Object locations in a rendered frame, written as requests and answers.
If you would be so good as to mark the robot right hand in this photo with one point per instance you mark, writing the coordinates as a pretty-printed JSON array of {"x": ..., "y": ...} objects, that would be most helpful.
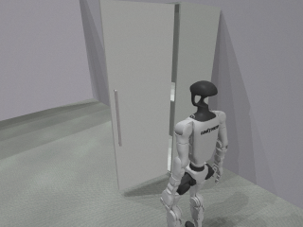
[{"x": 219, "y": 171}]

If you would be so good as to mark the left robot forearm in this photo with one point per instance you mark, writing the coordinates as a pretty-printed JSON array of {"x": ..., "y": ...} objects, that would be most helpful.
[{"x": 176, "y": 176}]

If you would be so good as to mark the right robot forearm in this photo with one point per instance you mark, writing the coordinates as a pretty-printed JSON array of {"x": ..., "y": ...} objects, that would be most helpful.
[{"x": 219, "y": 156}]

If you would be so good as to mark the fridge door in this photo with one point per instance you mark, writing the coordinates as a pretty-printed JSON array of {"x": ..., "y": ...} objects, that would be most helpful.
[{"x": 138, "y": 47}]

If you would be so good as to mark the right robot thigh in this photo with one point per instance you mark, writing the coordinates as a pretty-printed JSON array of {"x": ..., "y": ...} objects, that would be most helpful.
[{"x": 195, "y": 199}]

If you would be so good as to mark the robot torso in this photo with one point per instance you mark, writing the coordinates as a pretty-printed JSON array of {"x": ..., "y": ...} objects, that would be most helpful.
[{"x": 201, "y": 145}]

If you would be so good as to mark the robot right upper arm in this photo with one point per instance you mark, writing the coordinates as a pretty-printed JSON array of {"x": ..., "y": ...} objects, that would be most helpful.
[{"x": 222, "y": 140}]

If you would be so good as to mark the handle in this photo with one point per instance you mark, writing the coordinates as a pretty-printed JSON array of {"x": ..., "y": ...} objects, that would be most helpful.
[{"x": 118, "y": 119}]

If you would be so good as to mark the robot left upper arm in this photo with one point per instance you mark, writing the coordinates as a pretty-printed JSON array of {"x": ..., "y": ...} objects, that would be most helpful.
[{"x": 183, "y": 130}]

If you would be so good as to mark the robot left hand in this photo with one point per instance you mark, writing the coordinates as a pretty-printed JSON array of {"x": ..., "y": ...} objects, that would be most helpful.
[{"x": 167, "y": 199}]

